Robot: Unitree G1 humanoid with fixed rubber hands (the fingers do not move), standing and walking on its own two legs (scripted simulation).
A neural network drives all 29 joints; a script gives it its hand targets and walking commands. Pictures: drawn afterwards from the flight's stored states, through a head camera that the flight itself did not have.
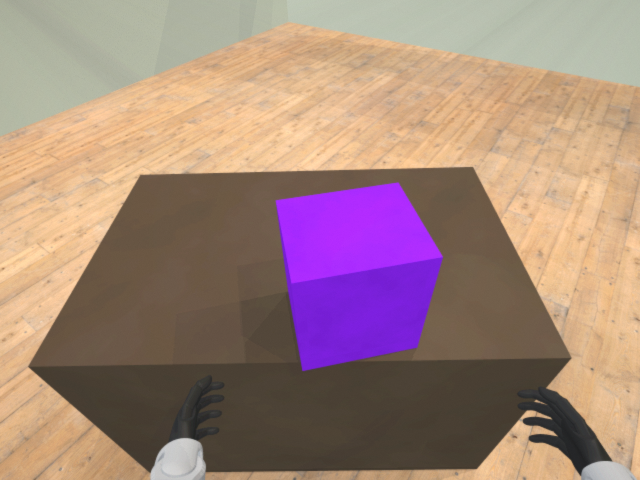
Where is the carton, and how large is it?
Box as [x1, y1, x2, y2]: [276, 183, 442, 370]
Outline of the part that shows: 398,183 276,200 288,292 302,370 417,346 442,256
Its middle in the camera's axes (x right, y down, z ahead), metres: +0.05 +0.07 +0.64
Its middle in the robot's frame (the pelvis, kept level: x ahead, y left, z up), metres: +0.43 +0.00 -0.02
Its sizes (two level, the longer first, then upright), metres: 0.205 0.174 0.233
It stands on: a pedestal, 0.63 m high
